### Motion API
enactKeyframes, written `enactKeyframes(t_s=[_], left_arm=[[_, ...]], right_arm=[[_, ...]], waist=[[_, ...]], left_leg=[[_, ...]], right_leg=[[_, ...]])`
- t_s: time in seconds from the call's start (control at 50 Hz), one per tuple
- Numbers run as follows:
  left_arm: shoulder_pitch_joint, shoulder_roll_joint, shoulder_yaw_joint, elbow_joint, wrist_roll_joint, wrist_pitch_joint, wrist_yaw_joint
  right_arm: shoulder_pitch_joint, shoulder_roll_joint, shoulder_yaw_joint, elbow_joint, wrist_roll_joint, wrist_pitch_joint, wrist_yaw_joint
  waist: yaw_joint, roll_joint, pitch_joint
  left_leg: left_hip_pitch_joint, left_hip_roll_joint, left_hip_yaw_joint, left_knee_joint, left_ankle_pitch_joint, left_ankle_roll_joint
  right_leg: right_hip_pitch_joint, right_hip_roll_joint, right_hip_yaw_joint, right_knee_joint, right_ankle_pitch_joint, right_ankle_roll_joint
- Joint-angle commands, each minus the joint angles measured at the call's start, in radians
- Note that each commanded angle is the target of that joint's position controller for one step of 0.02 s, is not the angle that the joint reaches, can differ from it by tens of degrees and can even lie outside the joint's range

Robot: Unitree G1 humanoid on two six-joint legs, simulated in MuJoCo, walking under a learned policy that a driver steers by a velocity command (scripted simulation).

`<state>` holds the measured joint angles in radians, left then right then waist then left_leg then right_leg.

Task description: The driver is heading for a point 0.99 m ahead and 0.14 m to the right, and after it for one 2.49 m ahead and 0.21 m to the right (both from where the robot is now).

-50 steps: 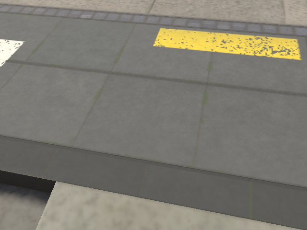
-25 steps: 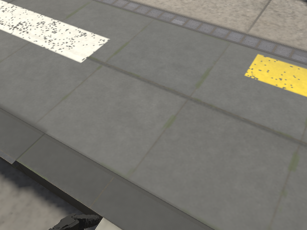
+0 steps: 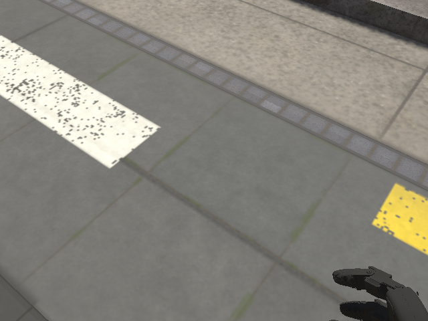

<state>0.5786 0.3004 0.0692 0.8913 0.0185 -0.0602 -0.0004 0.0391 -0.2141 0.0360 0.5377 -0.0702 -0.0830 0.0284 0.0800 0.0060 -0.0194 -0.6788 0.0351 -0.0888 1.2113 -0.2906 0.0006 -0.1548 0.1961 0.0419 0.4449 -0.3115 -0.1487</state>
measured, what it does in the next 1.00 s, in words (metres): walks ahead, turning right: left foot, then right foot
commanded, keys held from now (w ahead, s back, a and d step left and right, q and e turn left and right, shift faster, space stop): w+e+shift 0.48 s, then w+shift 0.02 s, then w+q+shift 0.30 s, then q+shift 0.20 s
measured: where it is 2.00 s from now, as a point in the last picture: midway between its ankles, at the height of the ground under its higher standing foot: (320, 163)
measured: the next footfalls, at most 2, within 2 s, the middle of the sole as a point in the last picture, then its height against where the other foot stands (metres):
left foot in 0.18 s outside the picture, level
right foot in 0.60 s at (295, 262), level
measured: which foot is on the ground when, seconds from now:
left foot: up 0.00-0.16, down 0.18-0.60, up 0.62-1.00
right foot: down 0.00-0.18, up 0.20-0.58, down 0.60-0.98, up 1.00-1.00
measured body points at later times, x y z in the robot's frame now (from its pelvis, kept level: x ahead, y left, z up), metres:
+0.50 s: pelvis +0.48 -0.02 -0.01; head +0.51 -0.03 +0.44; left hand +0.84 +0.09 -0.04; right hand +0.29 -0.25 -0.13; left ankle +0.35 +0.16 -0.73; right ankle +0.61 -0.17 -0.67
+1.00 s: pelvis +0.92 -0.21 -0.02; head +0.95 -0.22 +0.43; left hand +1.02 +0.05 -0.14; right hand +1.00 -0.51 -0.11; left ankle +1.13 -0.24 -0.71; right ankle +0.71 -0.19 -0.71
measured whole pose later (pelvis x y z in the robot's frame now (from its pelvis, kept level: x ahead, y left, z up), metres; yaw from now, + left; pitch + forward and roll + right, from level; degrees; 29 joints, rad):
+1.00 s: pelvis +0.92 -0.21 -0.02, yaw -19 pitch -1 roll -2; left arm 0.39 0.27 0.04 0.84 -0.01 -0.08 0.05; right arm 0.13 -0.28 -0.04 0.72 0.03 -0.05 0.07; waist 0.03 0.04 0.08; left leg -0.63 -0.02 0.11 0.62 0.17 0.09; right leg 0.14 0.06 -0.26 0.49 -0.45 -0.01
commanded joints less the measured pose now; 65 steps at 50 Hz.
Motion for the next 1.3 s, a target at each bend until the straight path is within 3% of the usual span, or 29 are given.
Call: enactKeyframes(t_s=[0.02,0.1,0.16,0.18,0.2,0.22,0.24,0.28,0.32,0.5,0.54,0.58,0.6,0.62,0.64,0.66,0.7,0.82,0.92,0.94,0.98,1.0,1.02,1.04,1.06,1.08,1.12,1.18,1.3], left_arm=[[-0.150,0.096,0.016,-0.120,-0.009,-0.042,0.003],[-0.065,0.153,0.033,-0.072,-0.033,-0.038,-0.013],[-0.083,0.209,0.047,-0.066,-0.031,-0.043,-0.013],[-0.139,0.192,0.047,-0.093,-0.032,-0.052,-0.017],[-0.175,0.029,0.008,-0.134,-0.016,-0.059,-0.009],[-0.097,0.029,-0.009,-0.197,-0.065,-0.043,0.003],[-0.194,0.090,0.000,-0.170,-0.034,-0.022,0.011],[-0.322,0.069,0.004,-0.185,-0.006,0.001,-0.016],[-0.349,0.012,-0.007,-0.212,0.012,0.028,-0.040],[-0.620,-0.001,-0.058,-0.373,0.019,0.048,-0.105],[-0.529,0.025,-0.052,-0.330,0.025,0.035,-0.093],[-0.184,0.115,-0.010,-0.218,0.032,0.029,-0.058],[-0.062,0.186,0.023,-0.174,0.034,0.032,-0.033],[-0.126,0.280,0.040,-0.190,0.033,0.031,-0.016],[-0.130,0.295,0.047,-0.237,0.042,0.029,-0.006],[-0.168,0.234,0.045,-0.225,0.031,0.026,0.002],[-0.258,0.129,0.015,-0.181,0.029,-0.009,0.004],[-0.256,0.036,-0.014,-0.110,-0.004,-0.084,-0.013],[-0.277,0.074,-0.013,-0.109,-0.031,-0.098,0.016],[-0.303,0.159,0.007,-0.147,-0.036,-0.072,0.052],[-0.385,0.213,0.026,-0.188,-0.033,-0.030,0.079],[-0.453,0.198,0.024,-0.211,-0.036,-0.021,0.071],[-0.480,0.082,-0.004,-0.209,-0.041,-0.029,0.034],[-0.334,-0.054,-0.039,-0.263,-0.003,-0.044,0.003],[-0.167,0.009,-0.047,-0.277,-0.015,-0.062,-0.009],[-0.237,0.118,-0.029,-0.290,-0.021,-0.066,-0.009],[-0.347,0.135,-0.013,-0.311,-0.010,-0.036,0.015],[-0.397,0.111,-0.009,-0.327,0.006,0.002,0.034],[-0.560,0.050,-0.021,-0.364,-0.016,0.017,0.047]], right_arm=[[-0.099,-0.088,-0.002,-0.104,0.019,-0.002,0.019],[-0.148,-0.075,0.000,-0.089,0.037,-0.003,0.005],[0.114,-0.169,-0.051,-0.025,0.031,-0.021,-0.035],[0.303,-0.235,-0.084,0.015,0.020,-0.024,-0.055],[0.489,-0.302,-0.111,0.054,-0.006,-0.020,-0.072],[0.413,-0.336,-0.124,0.055,-0.014,-0.013,-0.062],[0.316,-0.219,-0.113,0.038,0.003,-0.008,-0.054],[0.291,-0.125,-0.091,0.090,0.007,-0.016,-0.039],[0.352,-0.080,-0.081,0.161,0.023,-0.032,-0.034],[0.345,-0.181,-0.090,0.267,0.044,-0.061,-0.035],[0.408,-0.249,-0.099,0.280,0.046,-0.052,-0.045],[0.347,-0.328,-0.111,0.269,0.043,-0.022,-0.057],[0.319,-0.320,-0.111,0.264,0.046,-0.011,-0.056],[0.382,-0.150,-0.078,0.221,0.034,-0.010,-0.050],[0.490,-0.172,-0.074,0.178,0.109,-0.014,-0.051],[0.357,-0.217,-0.081,0.173,0.096,-0.018,-0.052],[0.313,-0.171,-0.070,0.185,0.065,-0.002,-0.037],[0.201,-0.083,-0.066,0.184,0.055,0.067,0.013],[0.151,-0.052,-0.054,0.185,0.049,0.031,0.047],[0.141,-0.105,-0.082,0.154,0.116,0.010,0.043],[0.363,-0.215,-0.131,0.189,0.116,0.024,0.041],[0.557,-0.272,-0.163,0.237,0.106,0.044,0.028],[0.606,-0.256,-0.157,0.272,0.104,0.062,0.003],[0.467,-0.275,-0.138,0.212,0.042,0.043,-0.008],[0.383,-0.317,-0.144,0.120,-0.007,0.021,-0.002],[0.274,-0.314,-0.158,0.048,0.028,0.024,0.005],[0.162,-0.247,-0.139,0.020,0.097,0.025,0.002],[0.150,-0.231,-0.142,0.022,0.091,0.036,-0.019],[0.190,-0.264,-0.166,0.025,0.116,0.115,-0.099]], waist=[[-0.070,0.004,0.148],[0.005,-0.057,0.053],[-0.141,-0.090,-0.149],[-0.237,-0.074,-0.244],[-0.269,0.113,-0.337],[-0.184,0.315,-0.460],[-0.190,0.126,-0.281],[-0.170,-0.007,-0.061],[-0.128,0.054,0.014],[-0.048,0.030,0.144],[0.001,0.078,0.071],[0.189,0.107,-0.082],[0.244,0.067,-0.128],[0.085,-0.230,-0.206],[0.066,-0.210,-0.481],[0.065,-0.035,-0.333],[-0.047,0.059,-0.024],[-0.117,-0.035,0.165],[-0.113,-0.036,0.086],[-0.112,-0.104,0.006],[-0.245,-0.154,-0.116],[-0.348,-0.104,-0.165],[-0.351,0.132,-0.070],[-0.146,0.396,-0.075],[-0.107,0.265,-0.376],[-0.112,0.047,-0.356],[-0.035,-0.156,-0.125],[-0.023,-0.090,-0.037],[-0.085,0.049,-0.179]], left_leg=[[0.139,0.011,0.087,-0.361,0.156,-0.032],[0.345,-0.073,0.142,-0.611,0.355,-0.006],[0.701,-0.072,0.092,-0.705,0.253,0.033],[0.935,0.033,0.013,-0.670,0.121,0.052],[1.144,0.327,-0.268,-0.654,-0.068,0.078],[1.198,0.489,-0.740,-0.826,-0.220,0.199],[1.038,0.403,-0.621,-0.893,-0.320,0.185],[0.805,0.304,-0.330,-0.926,-0.047,0.144],[0.699,0.261,-0.154,-0.932,0.192,0.113],[0.531,0.146,0.348,-1.081,0.858,0.021],[0.574,0.193,0.321,-0.957,1.235,0.037],[0.529,0.221,0.295,-0.531,1.317,0.076],[0.385,0.133,0.299,-0.152,0.939,0.078],[0.155,-0.016,0.247,0.309,-0.252,0.065],[-0.029,-0.085,-0.051,0.479,-0.207,0.081],[-0.067,-0.025,-0.024,0.442,-0.067,0.074],[-0.042,0.062,0.002,0.267,0.004,0.062],[-0.020,0.104,0.049,-0.045,0.167,0.052],[0.237,-0.047,0.274,-0.553,0.554,0.084],[0.299,-0.092,0.250,-0.539,0.526,0.067],[0.515,-0.136,0.239,-0.552,0.473,0.085],[0.739,-0.108,0.166,-0.582,0.524,0.129],[0.819,-0.038,0.075,-0.736,0.673,0.169],[0.915,0.061,-0.231,-0.578,1.223,0.282],[1.038,0.274,-0.594,-0.719,1.028,0.472],[0.932,0.255,-0.654,-0.836,0.638,0.468],[0.611,0.175,-0.597,-0.933,0.293,0.382],[0.393,0.039,-0.395,-0.905,0.585,0.304],[0.510,-0.064,-0.339,-0.780,0.639,0.123]], right_leg=[[-0.285,-0.204,0.318,-0.333,0.258,-0.139],[-0.103,-0.224,0.293,-0.251,0.673,-0.069],[-0.058,-0.201,0.275,0.221,0.905,0.003],[-0.212,-0.165,0.253,0.452,0.696,0.012],[-0.407,-0.123,0.173,0.758,-0.110,0.004],[-0.597,-0.113,0.087,1.004,-0.143,0.030],[-0.666,-0.199,0.061,0.988,-0.011,0.027],[-0.658,-0.241,0.041,0.929,0.039,0.036],[-0.662,-0.284,0.035,0.914,0.016,0.037],[-0.406,-0.203,-0.205,0.398,0.319,-0.009],[-0.201,-0.114,-0.215,0.351,0.279,-0.035],[0.184,-0.083,-0.120,0.246,0.188,-0.078],[0.391,-0.143,-0.026,0.149,0.143,-0.098],[0.539,-0.412,0.252,0.223,0.349,-0.046],[0.704,-0.624,0.645,0.052,0.229,-0.187],[0.528,-0.563,0.603,-0.074,0.062,-0.160],[0.154,-0.502,0.405,-0.158,0.070,-0.116],[-0.084,-0.362,-0.070,-0.333,0.479,0.016],[0.015,-0.290,-0.301,-0.180,0.959,0.097],[0.070,-0.302,-0.258,-0.073,1.109,0.145],[0.097,-0.336,-0.243,0.189,1.233,0.181],[-0.023,-0.320,-0.228,0.471,1.101,0.193],[-0.196,-0.149,-0.226,0.880,0.074,0.223],[-0.496,-0.043,-0.071,1.218,-0.383,0.234],[-0.556,-0.051,0.142,1.326,-0.329,0.222],[-0.530,-0.093,0.160,1.222,-0.241,0.180],[-0.532,-0.159,0.136,1.041,-0.145,0.181],[-0.439,-0.188,0.123,0.806,-0.113,0.223],[-0.458,-0.113,0.120,0.444,0.135,0.259]])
